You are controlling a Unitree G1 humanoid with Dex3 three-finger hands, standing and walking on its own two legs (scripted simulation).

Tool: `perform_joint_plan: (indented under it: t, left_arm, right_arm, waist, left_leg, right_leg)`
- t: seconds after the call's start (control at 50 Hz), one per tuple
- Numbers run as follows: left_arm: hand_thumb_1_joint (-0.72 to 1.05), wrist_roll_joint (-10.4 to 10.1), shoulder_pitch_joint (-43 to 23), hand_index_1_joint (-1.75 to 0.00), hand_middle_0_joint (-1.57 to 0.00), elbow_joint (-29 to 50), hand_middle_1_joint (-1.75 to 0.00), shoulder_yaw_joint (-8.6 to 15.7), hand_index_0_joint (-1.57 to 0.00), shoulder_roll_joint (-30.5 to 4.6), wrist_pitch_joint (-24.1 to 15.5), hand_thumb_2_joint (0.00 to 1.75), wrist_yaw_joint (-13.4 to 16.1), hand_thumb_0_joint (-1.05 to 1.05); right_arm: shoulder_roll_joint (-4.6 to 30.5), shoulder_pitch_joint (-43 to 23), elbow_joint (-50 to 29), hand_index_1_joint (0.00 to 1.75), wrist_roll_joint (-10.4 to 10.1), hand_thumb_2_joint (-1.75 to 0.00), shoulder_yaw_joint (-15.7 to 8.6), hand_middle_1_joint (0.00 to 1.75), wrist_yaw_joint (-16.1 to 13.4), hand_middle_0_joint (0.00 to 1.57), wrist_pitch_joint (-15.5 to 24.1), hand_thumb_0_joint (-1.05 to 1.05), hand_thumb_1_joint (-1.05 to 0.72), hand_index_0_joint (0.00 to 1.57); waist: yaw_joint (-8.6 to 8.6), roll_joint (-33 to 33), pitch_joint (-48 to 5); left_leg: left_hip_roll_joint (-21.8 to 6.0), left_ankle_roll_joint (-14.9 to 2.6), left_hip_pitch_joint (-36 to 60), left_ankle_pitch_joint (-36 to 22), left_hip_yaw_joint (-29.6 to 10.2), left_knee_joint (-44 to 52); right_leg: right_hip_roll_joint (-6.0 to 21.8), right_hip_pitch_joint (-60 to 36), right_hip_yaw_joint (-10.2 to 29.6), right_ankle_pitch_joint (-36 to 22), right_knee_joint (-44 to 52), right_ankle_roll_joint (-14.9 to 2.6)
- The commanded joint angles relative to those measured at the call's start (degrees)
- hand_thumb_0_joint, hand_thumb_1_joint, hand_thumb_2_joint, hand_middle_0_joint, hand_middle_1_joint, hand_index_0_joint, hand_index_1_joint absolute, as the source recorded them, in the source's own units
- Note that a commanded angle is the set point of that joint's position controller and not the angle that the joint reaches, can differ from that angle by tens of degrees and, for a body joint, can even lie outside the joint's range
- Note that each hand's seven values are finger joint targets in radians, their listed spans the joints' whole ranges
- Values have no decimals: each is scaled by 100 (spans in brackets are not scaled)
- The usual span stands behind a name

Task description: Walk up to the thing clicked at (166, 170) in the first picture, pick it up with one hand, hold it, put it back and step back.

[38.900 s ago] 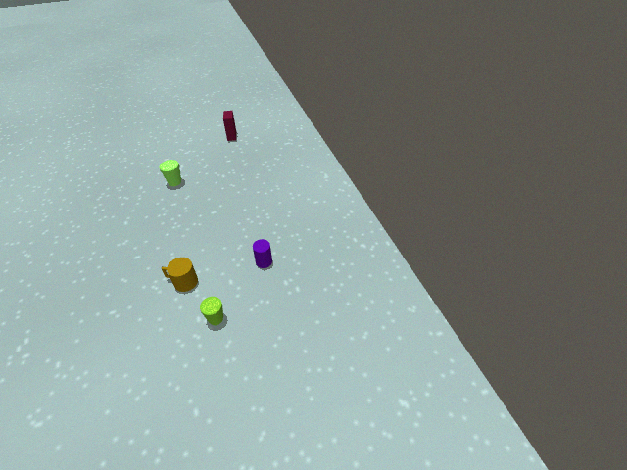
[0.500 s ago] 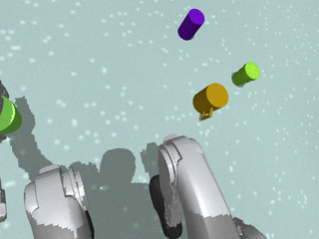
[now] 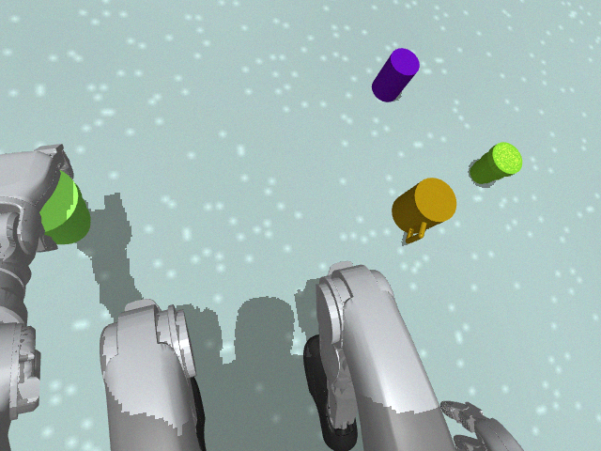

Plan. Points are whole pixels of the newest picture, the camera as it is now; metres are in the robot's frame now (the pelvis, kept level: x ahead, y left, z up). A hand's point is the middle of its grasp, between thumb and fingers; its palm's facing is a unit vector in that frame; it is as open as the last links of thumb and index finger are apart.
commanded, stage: lift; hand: left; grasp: from above
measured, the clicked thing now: (54, 213) +0.47 +0.29 -0.20
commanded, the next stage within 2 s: hold in 1.78 s
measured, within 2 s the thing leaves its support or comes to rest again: neither
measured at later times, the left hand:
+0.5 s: hand out of the picture +0.43 +0.30 -0.07, palm faces -0.47 -0.08 -0.88, open 11.7 cm
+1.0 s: hand out of the picture +0.36 +0.29 +0.12, palm faces -0.42 -0.12 -0.90, open 11.7 cm
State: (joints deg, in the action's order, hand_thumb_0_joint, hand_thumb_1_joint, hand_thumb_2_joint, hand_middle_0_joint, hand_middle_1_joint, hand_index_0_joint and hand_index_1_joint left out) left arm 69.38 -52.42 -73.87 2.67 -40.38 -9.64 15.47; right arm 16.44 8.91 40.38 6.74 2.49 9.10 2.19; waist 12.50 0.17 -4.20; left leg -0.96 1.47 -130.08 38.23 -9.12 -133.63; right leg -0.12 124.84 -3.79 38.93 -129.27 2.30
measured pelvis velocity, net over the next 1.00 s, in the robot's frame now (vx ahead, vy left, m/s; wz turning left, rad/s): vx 0.01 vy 0.01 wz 0.08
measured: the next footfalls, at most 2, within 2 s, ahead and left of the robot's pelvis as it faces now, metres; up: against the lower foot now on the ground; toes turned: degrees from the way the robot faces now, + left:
none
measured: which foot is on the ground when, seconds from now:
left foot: down 0.00-1.00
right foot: down 0.00-1.00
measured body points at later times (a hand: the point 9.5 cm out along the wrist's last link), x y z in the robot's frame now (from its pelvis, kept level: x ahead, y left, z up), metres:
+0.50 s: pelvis +0.00 +0.01 +0.05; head +0.20 +0.06 +0.45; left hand +0.45 +0.30 -0.02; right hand +0.07 -0.26 -0.06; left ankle +0.08 +0.13 -0.32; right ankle +0.10 -0.13 -0.32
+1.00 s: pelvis +0.01 +0.01 +0.20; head +0.14 +0.04 +0.63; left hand +0.38 +0.29 +0.17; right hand +0.15 -0.25 +0.08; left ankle +0.08 +0.13 -0.32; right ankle +0.10 -0.13 -0.32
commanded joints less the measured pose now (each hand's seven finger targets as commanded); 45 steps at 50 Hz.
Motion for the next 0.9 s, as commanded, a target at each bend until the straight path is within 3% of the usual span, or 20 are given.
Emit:
perform_joint_plan:
  t: [0.0, 0.04, 0.08, 0.12, 0.16, 0.18, 0.28, 0.34, 0.38, 0.42, 0.48, 0.5, 0.56, 0.62, 0.72, 0.76, 0.78, 0.82, 0.88]
  left_arm:
    - [48, -10, -2206, -115, -92, 1092, -112, 202, -89, -1538, 11, 130, 300, 0]
    - [47, 14, -2261, -115, -92, 1053, -112, 243, -89, -1637, 36, 130, 313, 0]
    - [41, -16, -2239, -117, -92, 964, -113, 137, -89, -1462, 66, 127, 287, 0]
    - [38, -89, -2179, -113, -84, 1072, -112, 132, -83, -1422, 116, 123, 233, 0]
    - [33, -202, -2109, -115, -80, 1249, -115, 283, -80, -1628, 189, 120, 164, 0]
    - [34, -265, -1941, -115, -81, 1189, -113, 180, -80, -1448, 240, 124, 76, 0]
    - [31, -354, -1779, -116, -82, 1598, -114, 195, -80, -1475, 317, 126, -269, 0]
    - [37, -468, -1571, -118, -83, 1847, -116, 78, -82, -1259, 314, 130, -431, 0]
    - [38, -543, -1478, -119, -84, 2179, -118, 164, -83, -1394, 294, 131, -511, 0]
    - [39, -656, -1265, -120, -84, 2313, -119, 80, -83, -1192, 296, 132, -599, 0]
    - [39, -708, -856, -119, -83, 2535, -119, 77, -82, -1101, 306, 131, -669, 0]
    - [39, -750, -1038, -119, -84, 2922, -118, 51, -83, -1116, 290, 132, -682, 0]
    - [38, -813, -655, -118, -82, 3105, -117, 9, -81, -906, 350, 130, -719, 0]
    - [37, -884, -508, -118, -79, 3498, -118, 91, -79, -1003, 430, 129, -719, 0]
    - [39, -1020, -35, -119, -81, 3949, -118, 43, -80, -833, 598, 132, -743, 0]
    - [41, -1064, 58, -119, -82, 4191, -118, -139, -81, -592, 664, 132, -783, 0]
    - [40, -1097, 225, -119, -82, 4062, -118, -48, -81, -709, 723, 132, -785, 0]
    - [42, -1194, 369, -118, -84, 4166, -116, -199, -83, -441, 796, 132, -817, 0]
    - [41, -1215, 716, -119, -81, 4235, -119, -275, -81, -360, 904, 130, -869, 0]
  right_arm:
    - [1302, 1134, -92, 30, -65, -91, -452, 30, -141, 20, -51, 0, -92, 20]
    - [1317, 1143, -89, 30, -77, -91, -485, 30, -195, 20, -65, 0, -92, 20]
    - [1287, 1203, -57, 30, -83, -92, -470, 30, -201, 20, -56, 0, -93, 20]
    - [1273, 1228, -57, 30, -117, -91, -476, 30, -218, 20, -60, 0, -92, 20]
    - [1333, 1278, -93, 30, -174, -91, -548, 30, -248, 20, -80, 0, -92, 20]
    - [1298, 1310, -116, 30, -194, -91, -549, 30, -243, 20, -95, 0, -92, 20]
    - [1286, 1308, -210, 30, -312, -91, -613, 30, -311, 20, -203, 0, -92, 20]
    - [1215, 1307, -249, 30, -362, -91, -608, 30, -333, 20, -242, 0, -92, 20]
    - [1210, 1307, -318, 30, -400, -91, -625, 30, -359, 20, -263, 0, -92, 20]
    - [1156, 1273, -370, 30, -421, -91, -647, 30, -375, 20, -271, 0, -92, 20]
    - [1152, 1203, -458, 30, -472, -91, -694, 30, -424, 20, -293, 0, -92, 20]
    - [1134, 1153, -477, 30, -502, -91, -716, 30, -447, 20, -297, 0, -92, 20]
    - [1109, 1067, -532, 30, -545, -91, -756, 30, -498, 20, -314, 0, -91, 20]
    - [1066, 997, -552, 30, -588, -91, -786, 30, -573, 20, -336, 0, -91, 20]
    - [958, 793, -623, 30, -660, -91, -807, 30, -708, 20, -349, 0, -91, 20]
    - [897, 734, -649, 30, -690, -90, -799, 30, -756, 20, -351, 0, -91, 20]
    - [902, 673, -637, 30, -708, -91, -792, 30, -788, 20, -359, 0, -91, 20]
    - [862, 613, -627, 30, -731, -90, -788, 30, -850, 20, -361, 0, -91, 20]
    - [810, 509, -620, 30, -768, -90, -767, 30, -938, 20, -362, 0, -91, 20]
  waist:
    - [31, 1898, -4038]
    - [13, 1825, -4012]
    - [64, 1739, -3920]
    - [-8, 1849, -4061]
    - [-161, 1882, -4420]
    - [-132, 1933, -4353]
    - [-216, 1847, -4388]
    - [-198, 1647, -4240]
    - [-282, 1565, -4396]
    - [-305, 1378, -4292]
    - [-405, 1454, -4230]
    - [-408, 1539, -4343]
    - [-456, 1525, -4239]
    - [-533, 1377, -4357]
    - [-597, 1269, -4246]
    - [-554, 1240, -4227]
    - [-616, 1124, -4137]
    - [-576, 1136, -3875]
    - [-626, 1049, -3727]
  left_leg:
    - [125, -241, 3158, -793, 686, 1573]
    - [121, -266, 3169, -675, 698, 1578]
    - [127, -273, 3133, -637, 695, 1633]
    - [128, -267, 3257, -733, 710, 1736]
    - [128, -261, 3546, -787, 661, 1890]
    - [123, -252, 3598, -862, 679, 1937]
    - [132, -268, 3723, -797, 586, 2222]
    - [120, -301, 3727, -797, 632, 2327]
    - [141, -325, 3742, -854, 687, 2372]
    - [116, -331, 3820, -751, 670, 2513]
    - [80, -294, 4125, -522, 523, 2918]
    - [86, -296, 4205, -574, 559, 2946]
    - [68, -270, 4535, -574, 473, 3274]
    - [81, -281, 4827, -672, 522, 3473]
    - [69, -272, 5365, -722, 570, 3989]
    - [65, -265, 5644, -801, 572, 4247]
    - [56, -269, 5771, -779, 574, 4372]
    - [21, -247, 6047, -669, 531, 4726]
    - [9, -241, 6412, -648, 547, 5124]
  right_leg:
    - [-192, -1812, -409, -1100, 1430, -486]
    - [-185, -1724, -379, -962, 1522, -482]
    - [-173, -1774, -371, -951, 1567, -477]
    - [-165, -1830, -370, -1056, 1572, -477]
    - [-142, -1923, -363, -1092, 1609, -485]
    - [-127, -2033, -350, -1175, 1660, -476]
    - [-123, -2103, -330, -1122, 1786, -479]
    - [-135, -2306, -274, -1122, 2047, -454]
    - [-127, -2529, -220, -1123, 2199, -441]
    - [-140, -2576, -203, -1022, 2350, -430]
    - [-141, -2664, -244, -884, 2470, -428]
    - [-128, -2766, -211, -927, 2558, -429]
    - [-110, -2897, -208, -975, 2709, -415]
    - [-100, -3275, -147, -1011, 3060, -396]
    - [-96, -3897, -61, -1033, 3649, -365]
    - [-100, -4182, -40, -1106, 3901, -357]
    - [-108, -4324, -23, -1079, 4051, -351]
    - [-97, -4489, -16, -1032, 4295, -332]
    - [-118, -4920, 7, -1009, 4686, -328]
